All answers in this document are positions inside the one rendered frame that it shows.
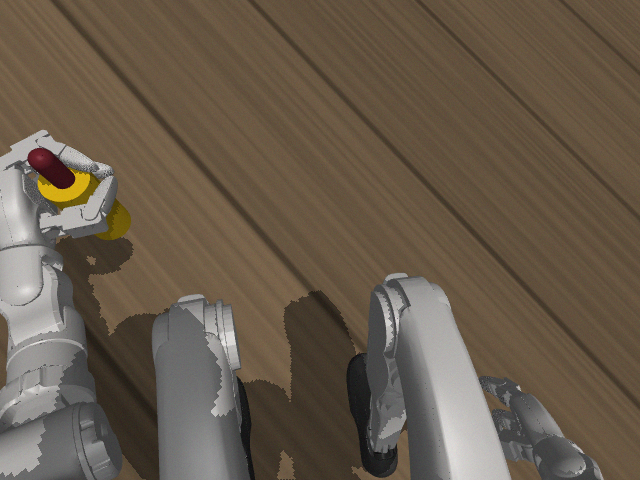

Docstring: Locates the left robot arm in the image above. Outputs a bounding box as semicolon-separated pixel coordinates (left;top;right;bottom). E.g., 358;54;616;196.
0;244;122;480

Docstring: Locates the bottle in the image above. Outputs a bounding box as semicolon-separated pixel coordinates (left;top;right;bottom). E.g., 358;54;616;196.
28;148;131;240

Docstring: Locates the left robot hand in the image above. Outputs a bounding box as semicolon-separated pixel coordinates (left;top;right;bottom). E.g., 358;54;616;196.
0;130;118;251

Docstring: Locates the right robot hand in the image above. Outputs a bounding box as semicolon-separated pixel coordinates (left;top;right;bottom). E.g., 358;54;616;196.
479;376;565;463

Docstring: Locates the right robot arm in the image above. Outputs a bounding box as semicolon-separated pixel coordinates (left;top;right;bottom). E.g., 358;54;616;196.
532;437;604;480

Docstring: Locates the right robot foot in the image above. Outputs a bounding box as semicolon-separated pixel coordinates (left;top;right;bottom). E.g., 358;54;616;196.
347;353;398;478

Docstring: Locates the left robot foot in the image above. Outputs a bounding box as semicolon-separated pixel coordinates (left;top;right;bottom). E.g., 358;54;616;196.
237;376;255;480

